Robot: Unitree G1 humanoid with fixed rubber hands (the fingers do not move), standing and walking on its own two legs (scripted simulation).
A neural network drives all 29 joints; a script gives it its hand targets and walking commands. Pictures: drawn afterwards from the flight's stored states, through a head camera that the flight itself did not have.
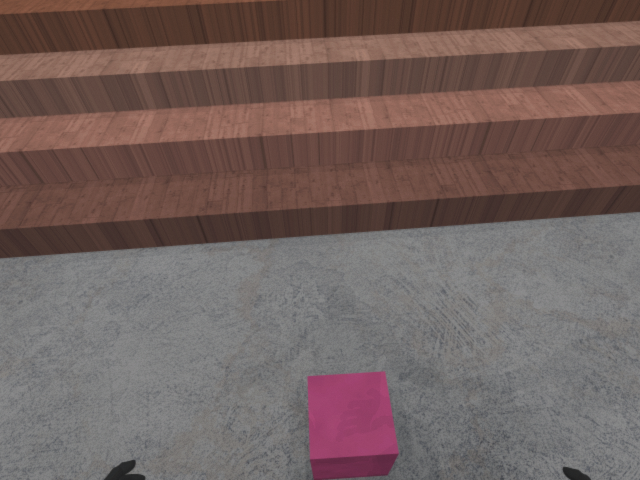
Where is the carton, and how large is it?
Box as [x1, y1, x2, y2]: [307, 371, 398, 479]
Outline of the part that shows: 384,371 307,376 310,461 314,479 385,475 388,473 398,451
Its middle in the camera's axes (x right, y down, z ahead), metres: +0.07 +0.51 +1.06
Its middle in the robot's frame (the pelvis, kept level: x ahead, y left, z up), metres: +0.37 -0.03 -0.66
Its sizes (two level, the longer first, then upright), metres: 0.210 0.200 0.250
